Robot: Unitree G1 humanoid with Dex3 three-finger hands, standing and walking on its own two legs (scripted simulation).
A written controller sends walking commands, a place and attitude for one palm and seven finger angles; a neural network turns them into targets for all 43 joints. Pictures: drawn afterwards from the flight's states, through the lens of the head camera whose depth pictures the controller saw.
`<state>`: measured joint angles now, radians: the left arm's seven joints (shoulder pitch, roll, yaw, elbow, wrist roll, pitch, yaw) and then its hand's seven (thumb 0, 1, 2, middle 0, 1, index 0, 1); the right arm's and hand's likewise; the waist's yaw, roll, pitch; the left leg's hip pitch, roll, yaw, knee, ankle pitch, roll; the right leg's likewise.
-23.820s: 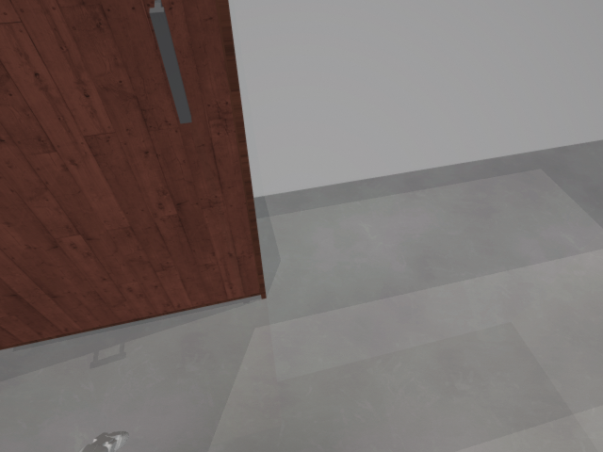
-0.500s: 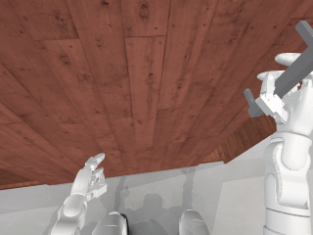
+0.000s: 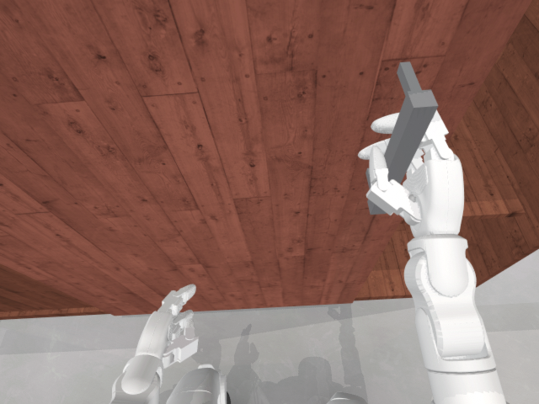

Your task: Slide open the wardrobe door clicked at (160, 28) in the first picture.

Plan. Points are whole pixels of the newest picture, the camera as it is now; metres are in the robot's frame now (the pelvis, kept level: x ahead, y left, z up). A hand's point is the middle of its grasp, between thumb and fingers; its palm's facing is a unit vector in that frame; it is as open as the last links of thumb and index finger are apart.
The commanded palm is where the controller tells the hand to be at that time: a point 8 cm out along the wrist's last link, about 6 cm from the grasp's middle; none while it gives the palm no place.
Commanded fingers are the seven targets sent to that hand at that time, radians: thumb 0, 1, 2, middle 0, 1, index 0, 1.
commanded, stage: step sideways, sliding the door along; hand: right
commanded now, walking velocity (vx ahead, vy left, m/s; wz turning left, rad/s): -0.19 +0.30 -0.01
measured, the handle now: (389, 149) +0.38 -0.17 +0.15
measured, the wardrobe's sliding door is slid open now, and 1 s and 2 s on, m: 0.35 0.55 0.55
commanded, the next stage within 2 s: stop walking and hold the door there in 1.06 s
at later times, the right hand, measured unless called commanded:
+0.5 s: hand (273, 193) +0.33 -0.03 +0.15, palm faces +0.10 +0.99 -0.02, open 6.2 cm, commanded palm +0.30 -0.03 +0.14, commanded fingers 0.00 -0.90 -0.90 0.45 1.40 0.45 1.40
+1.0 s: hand (193, 195) +0.33 +0.06 +0.15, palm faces +0.28 +0.96 -0.04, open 6.3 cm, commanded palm +0.30 +0.08 +0.14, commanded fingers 0.00 -0.90 -0.90 0.45 1.40 0.45 1.40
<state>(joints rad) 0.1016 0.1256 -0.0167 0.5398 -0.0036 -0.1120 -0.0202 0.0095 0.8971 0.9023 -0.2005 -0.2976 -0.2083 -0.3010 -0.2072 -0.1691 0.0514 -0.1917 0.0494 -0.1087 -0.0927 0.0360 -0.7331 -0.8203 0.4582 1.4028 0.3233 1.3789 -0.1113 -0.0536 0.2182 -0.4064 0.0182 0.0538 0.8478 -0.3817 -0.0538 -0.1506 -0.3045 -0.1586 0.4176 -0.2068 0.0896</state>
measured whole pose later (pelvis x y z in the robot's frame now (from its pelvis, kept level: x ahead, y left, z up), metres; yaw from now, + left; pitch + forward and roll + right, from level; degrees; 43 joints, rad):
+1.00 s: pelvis -0.06 +0.25 -0.03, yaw -2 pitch -2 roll +2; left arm 0.08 0.24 0.06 0.65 -0.04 -0.01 0.02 0.01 0.90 0.90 -0.20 -0.30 -0.20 -0.30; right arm -0.55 -0.19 -0.08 0.14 0.09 -0.03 -0.18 0.00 -0.77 -0.84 0.41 1.40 0.19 1.32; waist -0.10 -0.04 0.22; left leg -0.43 0.03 0.04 1.07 -0.48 -0.01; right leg -0.33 -0.14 -0.13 0.69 -0.27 0.00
